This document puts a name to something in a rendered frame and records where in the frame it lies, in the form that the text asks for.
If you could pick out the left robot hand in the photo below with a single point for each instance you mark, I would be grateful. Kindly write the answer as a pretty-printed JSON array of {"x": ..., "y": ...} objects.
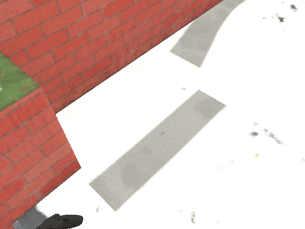
[{"x": 61, "y": 222}]

